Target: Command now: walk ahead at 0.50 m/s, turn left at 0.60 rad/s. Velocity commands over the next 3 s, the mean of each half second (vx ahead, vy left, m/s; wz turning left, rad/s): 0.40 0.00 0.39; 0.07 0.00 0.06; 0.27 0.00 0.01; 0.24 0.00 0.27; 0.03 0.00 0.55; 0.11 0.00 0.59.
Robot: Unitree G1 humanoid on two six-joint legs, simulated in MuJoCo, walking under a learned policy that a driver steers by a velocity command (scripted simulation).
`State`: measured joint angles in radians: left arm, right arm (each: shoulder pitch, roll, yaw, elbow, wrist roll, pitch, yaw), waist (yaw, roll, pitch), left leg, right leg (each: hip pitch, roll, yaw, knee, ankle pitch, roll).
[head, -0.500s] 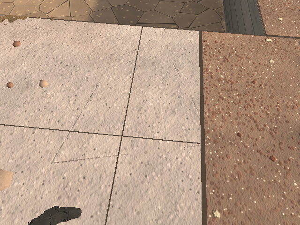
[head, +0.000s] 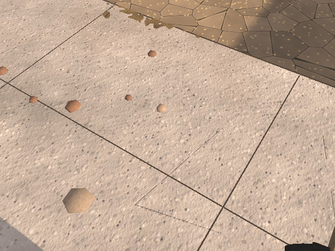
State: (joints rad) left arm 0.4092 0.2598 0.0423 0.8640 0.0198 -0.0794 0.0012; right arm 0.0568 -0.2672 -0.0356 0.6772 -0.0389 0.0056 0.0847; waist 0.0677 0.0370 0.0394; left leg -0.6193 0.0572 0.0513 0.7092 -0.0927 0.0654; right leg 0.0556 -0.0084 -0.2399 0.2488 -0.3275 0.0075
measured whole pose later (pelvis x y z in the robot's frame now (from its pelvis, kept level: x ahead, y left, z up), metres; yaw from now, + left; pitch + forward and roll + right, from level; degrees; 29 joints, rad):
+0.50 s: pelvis +0.25 +0.05 +0.00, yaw +11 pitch +0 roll +1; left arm 0.18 0.25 0.02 0.77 0.03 -0.01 -0.01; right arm 0.36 -0.24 -0.03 0.85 -0.01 -0.04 0.00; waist -0.04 -0.05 0.06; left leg -0.02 -0.14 -0.04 0.29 -0.27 0.11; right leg -0.58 -0.06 -0.03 0.72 -0.09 0.00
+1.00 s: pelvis +0.33 +0.05 +0.00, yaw +12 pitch -1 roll +0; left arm 0.23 0.22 0.01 0.93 0.01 0.01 0.01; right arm 0.28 -0.21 0.01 1.02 -0.01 0.01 -0.03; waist 0.01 -0.01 0.02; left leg -0.17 -0.01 -0.03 0.45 -0.26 0.00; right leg -0.26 0.03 -0.06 0.41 -0.12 -0.05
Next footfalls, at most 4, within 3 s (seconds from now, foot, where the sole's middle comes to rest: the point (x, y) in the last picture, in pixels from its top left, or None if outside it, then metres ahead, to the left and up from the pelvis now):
0.08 left None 0.20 0.10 -0.77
0.58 right None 0.45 -0.02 -0.77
0.90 left None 0.33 0.17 -0.77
1.78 left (146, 180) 0.75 0.19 -0.77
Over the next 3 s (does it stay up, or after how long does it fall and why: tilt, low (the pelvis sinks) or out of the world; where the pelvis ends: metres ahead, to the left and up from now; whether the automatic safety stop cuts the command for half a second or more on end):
stays up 0.70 0.12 -0.01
